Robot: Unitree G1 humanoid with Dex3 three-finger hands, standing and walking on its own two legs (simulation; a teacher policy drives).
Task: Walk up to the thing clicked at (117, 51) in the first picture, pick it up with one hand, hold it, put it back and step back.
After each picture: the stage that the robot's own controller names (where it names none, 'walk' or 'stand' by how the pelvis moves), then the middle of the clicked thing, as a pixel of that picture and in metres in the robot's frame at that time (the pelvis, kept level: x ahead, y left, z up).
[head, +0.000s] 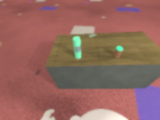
stand; (118, 52) +0.74 -0.27 -0.12
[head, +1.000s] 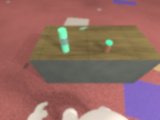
walk; (107, 46) +0.72 -0.18 -0.08
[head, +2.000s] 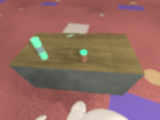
walk; (83, 56) +0.61 +0.15 -0.10
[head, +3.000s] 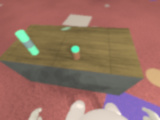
stand; (76, 53) +0.55 +0.19 -0.06
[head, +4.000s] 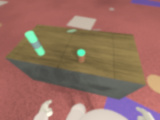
walk; (81, 56) +0.56 +0.12 -0.10
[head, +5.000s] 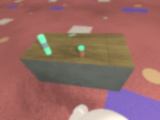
walk; (81, 51) +0.73 +0.17 -0.12
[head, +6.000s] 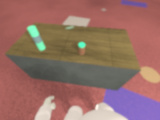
stand; (81, 48) +0.65 +0.12 -0.08
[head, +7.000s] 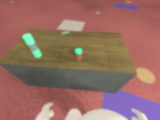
stand; (78, 54) +0.61 +0.14 -0.11
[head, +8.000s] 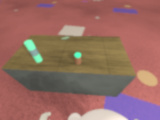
stand; (78, 58) +0.60 +0.15 -0.11
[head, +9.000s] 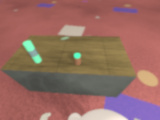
stand; (77, 59) +0.59 +0.16 -0.11
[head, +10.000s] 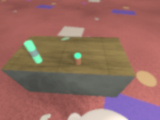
stand; (77, 59) +0.60 +0.15 -0.11
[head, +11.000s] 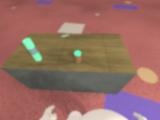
rise first; (77, 56) +0.60 +0.15 -0.11
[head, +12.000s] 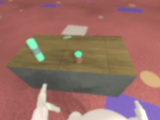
go down; (78, 57) +0.61 +0.18 -0.11
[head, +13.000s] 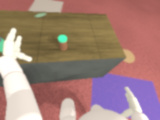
go down; (63, 43) +0.60 +0.18 -0.05
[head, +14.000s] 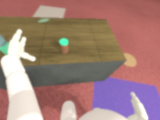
approach; (64, 46) +0.60 +0.18 -0.05
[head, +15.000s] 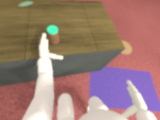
close in; (53, 35) +0.61 +0.20 +0.00
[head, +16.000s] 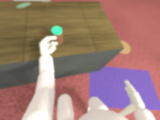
close; (57, 36) +0.61 +0.16 +0.00
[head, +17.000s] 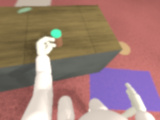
close; (57, 38) +0.61 +0.17 +0.00
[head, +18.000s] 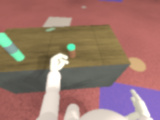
lift; (71, 51) +0.60 +0.15 -0.04
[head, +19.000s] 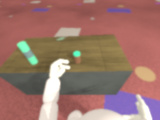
hold; (77, 57) +0.61 +0.15 -0.08
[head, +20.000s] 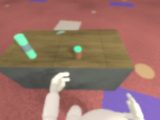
stand; (77, 52) +0.62 +0.14 -0.07
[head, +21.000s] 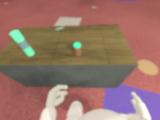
hold; (77, 49) +0.62 +0.14 -0.04
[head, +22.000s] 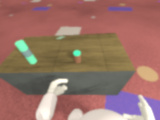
go down; (77, 56) +0.60 +0.14 -0.06
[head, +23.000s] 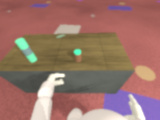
stand; (77, 55) +0.61 +0.13 -0.07
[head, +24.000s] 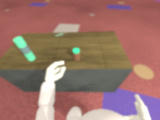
hold; (76, 54) +0.61 +0.15 -0.06
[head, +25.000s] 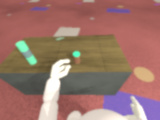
stand; (76, 57) +0.61 +0.15 -0.08
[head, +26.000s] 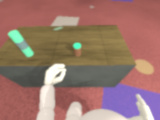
hold; (77, 49) +0.61 +0.14 -0.05
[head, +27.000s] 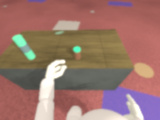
hold; (77, 53) +0.61 +0.14 -0.07
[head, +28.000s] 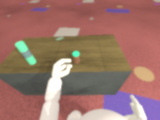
close; (76, 57) +0.61 +0.15 -0.08
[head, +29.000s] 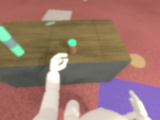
hold; (72, 46) +0.61 +0.14 -0.05
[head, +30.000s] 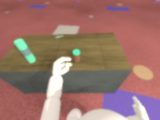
close; (76, 55) +0.61 +0.15 -0.07
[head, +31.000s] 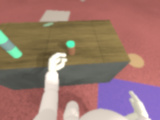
close; (71, 48) +0.60 +0.15 -0.05
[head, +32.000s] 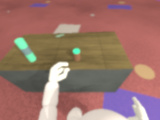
close; (76, 55) +0.61 +0.15 -0.07
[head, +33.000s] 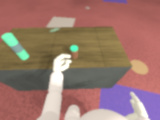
close; (74, 52) +0.60 +0.15 -0.06
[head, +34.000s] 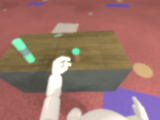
hold; (76, 55) +0.61 +0.15 -0.08
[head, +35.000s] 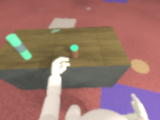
close; (74, 51) +0.62 +0.15 -0.07
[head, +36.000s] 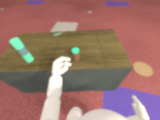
hold; (75, 54) +0.60 +0.15 -0.07
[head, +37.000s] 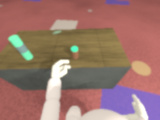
hold; (75, 52) +0.62 +0.15 -0.07
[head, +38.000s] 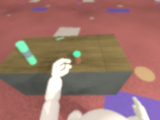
close; (77, 57) +0.60 +0.15 -0.07
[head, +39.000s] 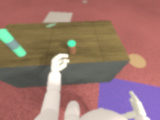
hold; (72, 47) +0.62 +0.15 -0.06
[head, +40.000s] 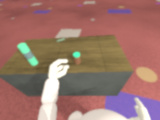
close; (77, 58) +0.61 +0.15 -0.07
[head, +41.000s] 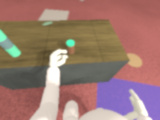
hold; (70, 47) +0.61 +0.15 -0.05
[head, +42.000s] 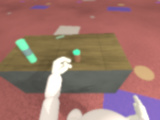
crouch; (77, 56) +0.62 +0.15 -0.08
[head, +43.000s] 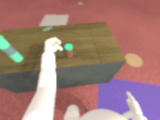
crouch; (69, 50) +0.61 +0.15 -0.07
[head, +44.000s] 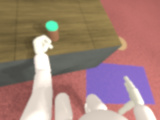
lower; (53, 32) +0.61 +0.17 +0.01
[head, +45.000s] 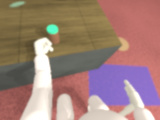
lower; (53, 35) +0.61 +0.18 +0.01
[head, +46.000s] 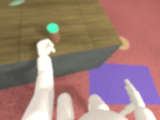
lower; (54, 33) +0.61 +0.17 +0.01
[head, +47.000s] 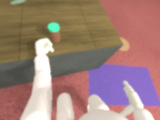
lower; (55, 33) +0.61 +0.17 +0.02
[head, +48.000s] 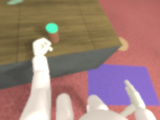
loosen; (53, 33) +0.61 +0.18 +0.01
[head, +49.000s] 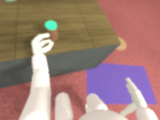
withdraw; (52, 31) +0.62 +0.18 +0.02
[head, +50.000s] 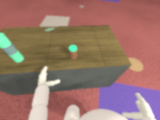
sink last; (73, 52) +0.58 +0.14 -0.05
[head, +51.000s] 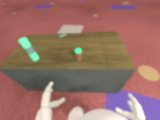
stand; (78, 54) +0.62 +0.16 -0.06
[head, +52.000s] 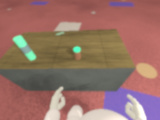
stand; (77, 53) +0.61 +0.16 -0.06
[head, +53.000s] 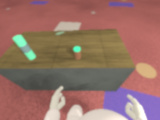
stand; (77, 53) +0.61 +0.16 -0.05
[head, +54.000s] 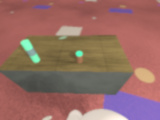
stand; (79, 57) +0.61 +0.14 -0.10
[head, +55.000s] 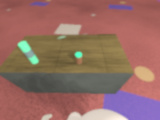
stand; (78, 58) +0.59 +0.14 -0.11
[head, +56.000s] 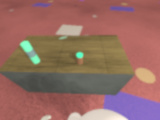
stand; (79, 58) +0.59 +0.13 -0.11
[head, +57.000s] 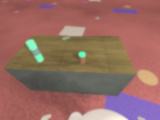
walk; (82, 58) +0.62 +0.13 -0.11
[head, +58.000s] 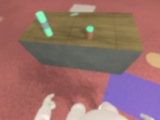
walk; (89, 33) +0.81 +0.05 -0.09
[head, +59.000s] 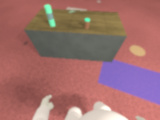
walk; (86, 23) +1.11 +0.06 -0.10
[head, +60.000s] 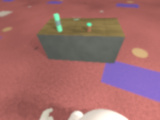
stand; (89, 27) +1.24 +0.10 -0.10
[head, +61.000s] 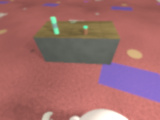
stand; (85, 30) +1.24 +0.12 -0.12
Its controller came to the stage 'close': yes
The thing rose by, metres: 0.00
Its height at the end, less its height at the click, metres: +0.00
